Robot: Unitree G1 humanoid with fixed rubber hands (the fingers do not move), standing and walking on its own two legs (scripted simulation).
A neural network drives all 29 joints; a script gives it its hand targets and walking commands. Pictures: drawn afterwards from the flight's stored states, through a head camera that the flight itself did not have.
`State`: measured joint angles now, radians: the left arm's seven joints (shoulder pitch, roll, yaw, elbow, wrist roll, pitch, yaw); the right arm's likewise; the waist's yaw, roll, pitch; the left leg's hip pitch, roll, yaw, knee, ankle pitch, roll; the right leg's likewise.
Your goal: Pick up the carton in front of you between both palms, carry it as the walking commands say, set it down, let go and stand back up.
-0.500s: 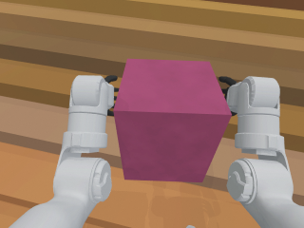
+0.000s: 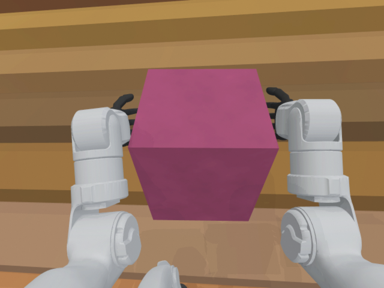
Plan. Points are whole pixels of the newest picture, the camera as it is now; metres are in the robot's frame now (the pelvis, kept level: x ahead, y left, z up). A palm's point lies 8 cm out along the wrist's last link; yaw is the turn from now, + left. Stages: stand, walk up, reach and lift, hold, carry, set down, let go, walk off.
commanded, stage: carry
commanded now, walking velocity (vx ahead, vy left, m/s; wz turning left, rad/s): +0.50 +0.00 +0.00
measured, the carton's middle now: (201, 149) +0.38 -0.02 +0.10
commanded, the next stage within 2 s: none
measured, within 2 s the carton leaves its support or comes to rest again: neither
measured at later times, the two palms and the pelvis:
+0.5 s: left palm out of the picture +0.67 +0.12 +0.32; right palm out of the picture +0.69 -0.18 +0.33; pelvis +0.30 -0.06 +0.14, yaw +0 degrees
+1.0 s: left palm out of the picture +1.00 +0.10 +0.45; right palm out of the picture +0.97 -0.20 +0.45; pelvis +0.60 -0.01 +0.27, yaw +0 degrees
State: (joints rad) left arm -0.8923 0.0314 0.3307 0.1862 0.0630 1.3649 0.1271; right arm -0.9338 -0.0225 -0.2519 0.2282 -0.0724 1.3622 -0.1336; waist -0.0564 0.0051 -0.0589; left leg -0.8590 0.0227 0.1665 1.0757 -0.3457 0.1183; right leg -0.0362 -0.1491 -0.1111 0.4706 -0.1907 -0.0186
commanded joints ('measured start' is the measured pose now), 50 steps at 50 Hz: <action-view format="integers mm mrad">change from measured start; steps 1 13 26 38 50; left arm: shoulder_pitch -708 -693 -805 -810 -701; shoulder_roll -1048 -967 -1173 -1062 -1006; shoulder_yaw -487 -583 -609 -615 -411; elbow -15 -151 -50 -145 61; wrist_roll -353 -310 -503 -502 -313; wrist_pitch -19 -22 -43 -2 -2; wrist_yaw -245 -183 -221 -235 -230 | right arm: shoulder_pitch -713 -762 -617 -645 -789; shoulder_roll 1166 1129 1021 945 1178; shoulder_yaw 564 611 381 478 524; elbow -73 -260 23 -100 -35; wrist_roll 484 526 327 306 529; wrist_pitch -36 -37 -9 15 -24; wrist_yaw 206 233 244 166 223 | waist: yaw -67 -98 181 207 -31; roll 214 81 -188 -90 269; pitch -687 -432 -756 -367 -700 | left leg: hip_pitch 1113 1203 164 -694 1119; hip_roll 234 364 -110 59 331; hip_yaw -618 -565 -353 -188 -763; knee -600 -685 757 973 -529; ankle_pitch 867 315 62 -241 1253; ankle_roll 201 196 -104 7 281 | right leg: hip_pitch -494 -1407 309 461 -553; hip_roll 255 90 -179 -215 286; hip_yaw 79 177 726 482 161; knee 1081 1608 102 -110 1281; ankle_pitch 1 -412 964 154 -86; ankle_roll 45 -123 -370 -284 42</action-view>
